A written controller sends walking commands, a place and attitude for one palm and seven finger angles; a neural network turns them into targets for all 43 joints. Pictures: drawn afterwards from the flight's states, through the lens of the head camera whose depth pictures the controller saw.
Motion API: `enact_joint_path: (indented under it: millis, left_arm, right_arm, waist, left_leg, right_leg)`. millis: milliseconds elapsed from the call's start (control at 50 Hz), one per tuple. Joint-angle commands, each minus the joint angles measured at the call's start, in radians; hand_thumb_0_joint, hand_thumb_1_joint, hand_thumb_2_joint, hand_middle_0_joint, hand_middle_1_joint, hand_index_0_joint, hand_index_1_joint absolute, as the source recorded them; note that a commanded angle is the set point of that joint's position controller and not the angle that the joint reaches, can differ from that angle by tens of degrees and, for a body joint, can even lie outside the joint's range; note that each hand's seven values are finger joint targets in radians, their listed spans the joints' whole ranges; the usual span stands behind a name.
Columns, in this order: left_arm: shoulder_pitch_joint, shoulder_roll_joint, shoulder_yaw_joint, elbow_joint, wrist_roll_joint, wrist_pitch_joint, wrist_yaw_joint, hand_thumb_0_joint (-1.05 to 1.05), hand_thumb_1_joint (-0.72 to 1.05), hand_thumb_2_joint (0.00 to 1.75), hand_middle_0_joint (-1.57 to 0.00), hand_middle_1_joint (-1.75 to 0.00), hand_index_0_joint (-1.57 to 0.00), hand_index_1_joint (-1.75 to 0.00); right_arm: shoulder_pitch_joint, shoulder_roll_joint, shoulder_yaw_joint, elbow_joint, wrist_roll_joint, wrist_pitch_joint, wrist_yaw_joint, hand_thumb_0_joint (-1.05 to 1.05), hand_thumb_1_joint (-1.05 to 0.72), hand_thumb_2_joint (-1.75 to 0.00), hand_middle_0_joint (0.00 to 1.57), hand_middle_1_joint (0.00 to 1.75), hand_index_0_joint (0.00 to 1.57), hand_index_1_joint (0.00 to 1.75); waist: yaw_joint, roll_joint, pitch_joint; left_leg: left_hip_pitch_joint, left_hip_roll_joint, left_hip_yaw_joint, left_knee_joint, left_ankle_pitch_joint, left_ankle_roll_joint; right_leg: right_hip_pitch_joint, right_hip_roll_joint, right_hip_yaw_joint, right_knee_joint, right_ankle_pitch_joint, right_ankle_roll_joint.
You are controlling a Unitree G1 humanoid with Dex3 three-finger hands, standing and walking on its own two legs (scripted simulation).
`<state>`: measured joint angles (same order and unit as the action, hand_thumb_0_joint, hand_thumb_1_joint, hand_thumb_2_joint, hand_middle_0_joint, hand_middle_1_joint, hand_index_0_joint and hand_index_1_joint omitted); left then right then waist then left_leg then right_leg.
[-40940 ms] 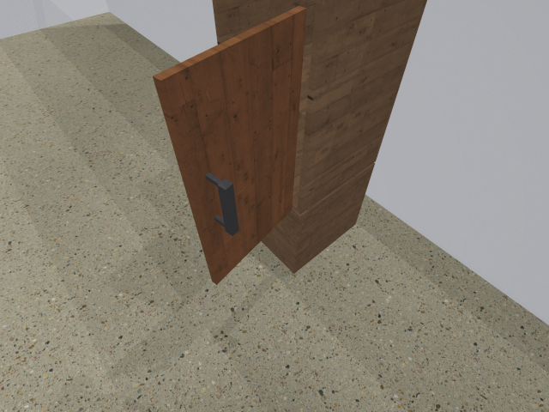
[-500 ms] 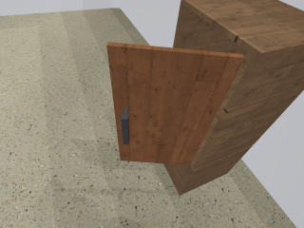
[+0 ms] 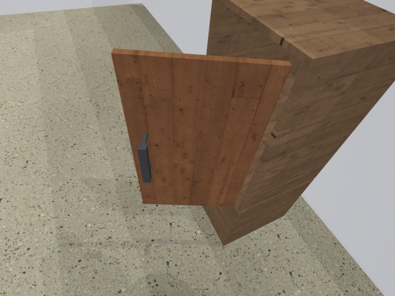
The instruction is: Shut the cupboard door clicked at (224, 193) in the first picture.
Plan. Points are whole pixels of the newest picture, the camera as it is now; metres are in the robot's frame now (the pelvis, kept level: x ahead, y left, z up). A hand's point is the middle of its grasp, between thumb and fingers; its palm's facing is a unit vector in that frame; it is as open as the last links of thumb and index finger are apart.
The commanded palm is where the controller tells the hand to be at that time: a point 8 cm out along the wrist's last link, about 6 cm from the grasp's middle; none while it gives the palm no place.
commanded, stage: come to a stop and stand still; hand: left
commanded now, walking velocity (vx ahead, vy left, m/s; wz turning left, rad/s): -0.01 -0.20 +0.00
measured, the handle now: (146, 158) +0.45 +0.15 -0.04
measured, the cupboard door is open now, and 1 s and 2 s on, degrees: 64 64 64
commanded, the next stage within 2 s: look again from close up in 1.90 s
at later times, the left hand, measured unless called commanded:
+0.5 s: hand out of the picture +0.01 +0.14 -0.19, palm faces +0.05 -0.98 -0.19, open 7.3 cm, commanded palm none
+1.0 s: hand out of the picture +0.02 +0.19 -0.17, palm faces +0.00 -0.96 -0.29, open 7.4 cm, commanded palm none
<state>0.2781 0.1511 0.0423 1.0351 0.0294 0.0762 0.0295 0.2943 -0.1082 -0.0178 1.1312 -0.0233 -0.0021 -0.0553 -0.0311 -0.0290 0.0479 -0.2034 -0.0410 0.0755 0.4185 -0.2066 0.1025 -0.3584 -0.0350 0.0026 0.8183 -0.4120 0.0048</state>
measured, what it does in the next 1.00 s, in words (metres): steps on the spot: right foot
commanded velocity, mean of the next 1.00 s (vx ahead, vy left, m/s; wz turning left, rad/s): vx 0.01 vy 0.07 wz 0.00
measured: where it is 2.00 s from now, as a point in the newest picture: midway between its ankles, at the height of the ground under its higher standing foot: outside the picture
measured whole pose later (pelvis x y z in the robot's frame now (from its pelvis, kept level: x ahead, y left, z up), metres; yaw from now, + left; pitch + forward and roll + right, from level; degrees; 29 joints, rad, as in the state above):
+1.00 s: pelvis +0.00 -0.01 -0.01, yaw +0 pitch +0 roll +1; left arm 0.28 0.21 -0.01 1.02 0.02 0.00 0.03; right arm 0.23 -0.21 0.00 0.96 -0.01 -0.02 0.00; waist 0.01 0.03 0.02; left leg -0.24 -0.09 0.07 0.46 -0.23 0.09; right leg -0.23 -0.10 0.10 0.50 -0.29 0.03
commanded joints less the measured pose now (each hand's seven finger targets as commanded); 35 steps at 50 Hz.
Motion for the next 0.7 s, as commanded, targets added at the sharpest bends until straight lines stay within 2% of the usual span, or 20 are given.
enact_joint_path:
  millis: [0, 60, 100, 120, 140, 160, 180, 200, 220, 360, 420, 440, 460, 480, 500, 520, 560, 580, 620, 680]
  left_arm:
    - [0.011, 0.031, 0.015, -0.078, -0.003, -0.014, -0.017, 0.00, 0.90, 0.90, -0.20, -0.30, -0.20, -0.30]
    - [0.016, 0.036, 0.019, -0.092, -0.005, -0.017, -0.022, 0.00, 0.90, 0.90, -0.20, -0.30, -0.20, -0.30]
    - [0.083, 0.025, 0.015, -0.073, -0.008, -0.037, -0.018, 0.00, 0.90, 0.90, -0.20, -0.30, -0.20, -0.30]
    - [0.110, 0.045, 0.012, -0.060, -0.009, -0.055, -0.010, 0.00, 0.90, 0.90, -0.20, -0.30, -0.20, -0.30]
    - [0.123, 0.093, 0.007, -0.049, -0.010, -0.078, 0.004, 0.00, 0.90, 0.90, -0.20, -0.30, -0.20, -0.30]
    - [0.102, 0.149, 0.004, -0.050, -0.013, -0.090, 0.010, 0.00, 0.90, 0.90, -0.20, -0.30, -0.20, -0.30]
    - [0.067, 0.178, -0.002, -0.062, -0.008, -0.091, 0.006, 0.00, 0.90, 0.90, -0.20, -0.30, -0.20, -0.30]
    - [0.040, 0.174, -0.002, -0.061, -0.013, -0.105, 0.006, 0.00, 0.90, 0.90, -0.20, -0.30, -0.20, -0.30]
    - [0.025, 0.169, -0.004, -0.061, -0.014, -0.108, 0.008, 0.00, 0.90, 0.90, -0.20, -0.30, -0.20, -0.30]
    - [0.062, 0.230, 0.032, -0.089, -0.006, -0.087, 0.027, 0.00, 0.90, 0.90, -0.20, -0.30, -0.20, -0.30]
    - [0.032, 0.207, 0.029, -0.111, -0.007, -0.072, 0.025, 0.00, 0.90, 0.90, -0.20, -0.30, -0.20, -0.30]
    - [0.028, 0.183, 0.025, -0.124, -0.006, -0.064, 0.023, 0.00, 0.90, 0.90, -0.20, -0.30, -0.20, -0.30]
    - [0.020, 0.151, 0.019, -0.131, -0.003, -0.055, 0.021, 0.00, 0.90, 0.90, -0.20, -0.30, -0.20, -0.30]
    - [0.023, 0.120, 0.011, -0.129, -0.004, -0.050, 0.021, 0.00, 0.90, 0.90, -0.20, -0.30, -0.20, -0.30]
    - [0.141, 0.139, -0.015, -0.027, -0.008, -0.080, 0.046, 0.00, 0.90, 0.90, -0.20, -0.30, -0.20, -0.30]
    - [0.103, 0.189, -0.005, -0.083, -0.005, -0.082, 0.032, 0.00, 0.90, 0.90, -0.20, -0.30, -0.20, -0.30]
    - [0.023, 0.199, -0.007, -0.095, 0.004, -0.092, 0.013, 0.00, 0.90, 0.90, -0.20, -0.30, -0.20, -0.30]
    - [0.004, 0.191, -0.012, -0.103, 0.001, -0.088, 0.009, 0.00, 0.90, 0.90, -0.20, -0.30, -0.20, -0.30]
    - [0.030, 0.153, -0.021, -0.092, -0.004, -0.080, 0.009, 0.00, 0.90, 0.90, -0.20, -0.30, -0.20, -0.30]
    - [0.049, 0.146, -0.028, -0.071, -0.007, -0.082, 0.009, 0.00, 0.90, 0.90, -0.20, -0.30, -0.20, -0.30]
  right_arm:
    - [0.057, -0.199, -0.053, -0.045, -0.011, -0.003, -0.008, 0.00, -0.90, -0.90, 0.20, 0.30, 0.20, 0.30]
    - [0.062, -0.218, -0.066, -0.056, -0.014, 0.003, -0.004, 0.00, -0.90, -0.90, 0.20, 0.30, 0.20, 0.30]
    - [0.038, -0.208, -0.060, -0.066, -0.009, 0.003, 0.003, 0.00, -0.90, -0.90, 0.20, 0.30, 0.20, 0.30]
    - [0.040, -0.166, -0.050, -0.069, -0.001, 0.001, 0.012, 0.00, -0.90, -0.90, 0.20, 0.30, 0.20, 0.30]
    - [0.043, -0.089, -0.028, -0.080, 0.011, -0.001, 0.021, 0.00, -0.90, -0.90, 0.20, 0.30, 0.20, 0.30]
    - [0.026, -0.061, -0.013, -0.095, 0.012, 0.001, 0.028, 0.00, -0.90, -0.90, 0.20, 0.30, 0.20, 0.30]
    - [0.025, -0.078, -0.016, -0.093, 0.007, -0.003, 0.040, 0.00, -0.90, -0.90, 0.20, 0.30, 0.20, 0.30]
    - [0.022, -0.073, -0.014, -0.084, 0.007, 0.004, 0.042, 0.00, -0.90, -0.90, 0.20, 0.30, 0.20, 0.30]
    - [0.022, -0.092, -0.016, -0.082, 0.009, 0.006, 0.043, 0.00, -0.90, -0.90, 0.20, 0.30, 0.20, 0.30]
    - [-0.015, -0.136, -0.031, -0.141, 0.015, 0.022, 0.046, 0.00, -0.90, -0.90, 0.20, 0.30, 0.20, 0.30]
    - [0.006, -0.142, -0.035, -0.146, 0.019, 0.016, 0.049, 0.00, -0.90, -0.90, 0.20, 0.30, 0.20, 0.30]
    - [0.008, -0.162, -0.040, -0.147, 0.019, 0.014, 0.048, 0.00, -0.90, -0.90, 0.20, 0.30, 0.20, 0.30]
    - [0.012, -0.189, -0.043, -0.151, 0.015, 0.010, 0.048, 0.00, -0.90, -0.90, 0.20, 0.30, 0.20, 0.30]
    - [0.007, -0.207, -0.042, -0.157, 0.013, 0.008, 0.045, 0.00, -0.90, -0.90, 0.20, 0.30, 0.20, 0.30]
    - [-0.124, -0.252, -0.028, -0.245, 0.022, -0.012, 0.041, 0.00, -0.90, -0.90, 0.20, 0.30, 0.20, 0.30]
    - [-0.119, -0.191, -0.023, -0.279, 0.011, -0.005, 0.052, 0.00, -0.90, -0.90, 0.20, 0.30, 0.20, 0.30]
    - [-0.062, -0.189, -0.020, -0.306, 0.004, -0.003, 0.057, 0.00, -0.90, -0.90, 0.20, 0.30, 0.20, 0.30]
    - [-0.037, -0.202, -0.021, -0.305, 0.004, -0.008, 0.056, 0.00, -0.90, -0.90, 0.20, 0.30, 0.20, 0.30]
    - [-0.023, -0.237, -0.029, -0.305, 0.004, -0.012, 0.048, 0.00, -0.90, -0.90, 0.20, 0.30, 0.20, 0.30]
    - [-0.050, -0.237, -0.026, -0.303, 0.006, -0.016, 0.041, 0.00, -0.90, -0.90, 0.20, 0.30, 0.20, 0.30]
  waist:
    - [-0.008, 0.136, 0.024]
    - [-0.006, 0.158, -0.001]
    - [0.032, 0.149, -0.051]
    - [0.045, 0.086, -0.060]
    - [0.042, -0.066, -0.060]
    - [0.035, -0.136, -0.024]
    - [0.022, -0.013, -0.013]
    - [0.022, -0.112, -0.005]
    - [0.024, -0.147, 0.014]
    - [0.059, -0.169, 0.008]
    - [0.038, -0.107, -0.022]
    - [0.033, -0.009, -0.019]
    - [0.028, 0.137, -0.010]
    - [0.030, 0.208, -0.005]
    - [0.059, 0.312, -0.046]
    - [0.076, 0.228, -0.068]
    - [0.022, 0.105, -0.059]
    - [0.009, 0.139, -0.052]
    - [0.025, 0.211, -0.044]
    - [0.049, 0.120, -0.036]
  left_leg:
    - [-0.044, 0.337, -0.301, -0.185, 0.001, 0.072]
    - [-0.058, 0.326, -0.297, -0.150, 0.022, 0.056]
    - [-0.077, 0.261, -0.229, -0.064, 0.038, 0.011]
    - [-0.134, 0.189, -0.169, 0.010, -0.019, -0.034]
    - [-0.212, 0.090, -0.077, 0.101, -0.155, -0.086]
    - [-0.193, 0.057, -0.035, 0.136, -0.236, -0.106]
    - [-0.079, 0.044, -0.050, 0.135, -0.186, -0.099]
    - [-0.086, 0.045, -0.045, 0.135, -0.115, -0.111]
    - [-0.097, 0.045, -0.051, 0.135, -0.096, -0.116]
    - [-0.135, 0.032, -0.031, 0.143, -0.107, -0.127]
    - [0.008, 0.040, -0.036, 0.035, 0.022, -0.110]
    - [0.060, 0.087, -0.076, 0.028, 0.079, -0.090]
    - [0.047, 0.164, -0.192, -0.029, 0.111, -0.048]
    - [-0.026, 0.238, -0.284, -0.127, 0.069, 0.004]
    - [-0.105, 0.220, -0.216, 0.091, 0.339, 0.002]
    - [-0.123, 0.148, -0.175, 0.055, 0.036, -0.030]
    - [-0.099, 0.102, -0.156, 0.060, -0.118, -0.063]
    - [-0.071, 0.119, -0.195, 0.015, -0.108, -0.059]
    - [-0.062, 0.194, -0.301, -0.099, -0.056, -0.036]
    - [-0.058, 0.191, -0.270, -0.091, 0.026, -0.019]
  right_leg:
    - [-0.030, -0.016, -0.011, -0.059, 0.005, -0.004]
    - [0.032, 0.006, -0.036, -0.166, 0.026, -0.011]
    - [0.173, 0.024, -0.060, -0.356, 0.153, -0.010]
    - [0.270, -0.013, -0.016, -0.462, 0.209, -0.013]
    - [0.325, -0.155, 0.151, -0.534, 0.231, -0.053]
    - [0.204, -0.272, 0.245, -0.587, 0.161, -0.105]
    - [0.077, -0.274, 0.233, -0.576, 0.065, -0.122]
    - [0.070, -0.216, 0.233, -0.573, 0.121, -0.107]
    - [0.086, -0.217, 0.224, -0.560, 0.194, -0.102]
    - [0.175, -0.293, 0.246, -0.436, 0.513, -0.142]
    - [0.086, -0.203, 0.150, -0.354, 0.444, -0.089]
    - [0.016, -0.149, 0.105, -0.321, 0.299, -0.060]
    - [-0.019, -0.068, 0.031, -0.253, 0.129, -0.021]
    - [0.026, -0.021, -0.035, -0.173, 0.005, 0.009]
    - [0.117, -0.057, 0.027, -0.195, 0.060, -0.034]
    - [0.102, -0.039, 0.011, -0.257, -0.003, -0.049]
    - [0.033, -0.071, 0.071, -0.310, -0.029, -0.070]
    - [0.005, -0.044, 0.043, -0.281, -0.013, -0.057]
    - [0.023, 0.013, -0.035, -0.190, 0.006, -0.022]
    - [0.055, 0.004, -0.004, -0.227, 0.053, -0.020]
